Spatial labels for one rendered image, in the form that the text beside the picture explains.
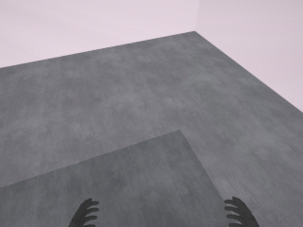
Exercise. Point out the left robot hand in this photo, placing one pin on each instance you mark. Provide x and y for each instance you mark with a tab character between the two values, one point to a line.
80	216

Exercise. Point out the right robot hand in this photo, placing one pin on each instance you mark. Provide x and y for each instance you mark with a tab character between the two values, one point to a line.
245	215

